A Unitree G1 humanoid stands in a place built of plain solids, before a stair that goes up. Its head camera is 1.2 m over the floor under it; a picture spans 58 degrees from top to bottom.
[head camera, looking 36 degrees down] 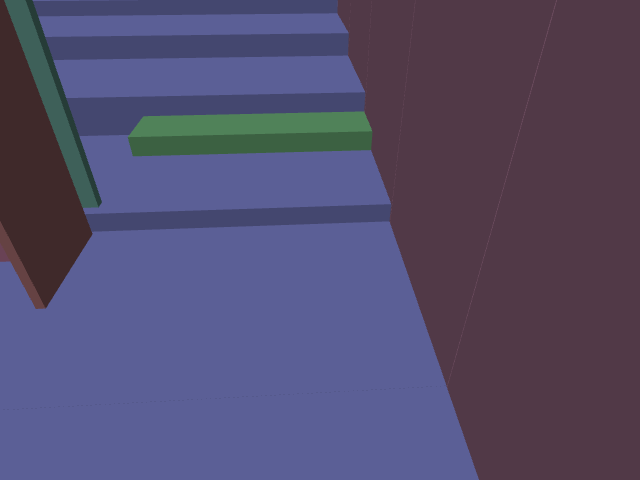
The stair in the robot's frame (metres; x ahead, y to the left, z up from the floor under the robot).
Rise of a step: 0.12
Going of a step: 0.48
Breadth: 1.41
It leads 4 degrees to the left of straight ahead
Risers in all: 3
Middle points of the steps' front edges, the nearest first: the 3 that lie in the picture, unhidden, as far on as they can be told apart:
1.76 0.36 0.10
2.38 0.39 0.22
2.72 0.42 0.35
